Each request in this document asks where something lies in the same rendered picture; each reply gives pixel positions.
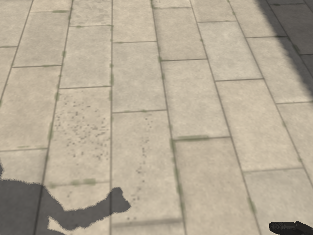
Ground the right robot hand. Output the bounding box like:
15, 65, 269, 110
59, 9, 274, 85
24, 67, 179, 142
269, 221, 313, 235

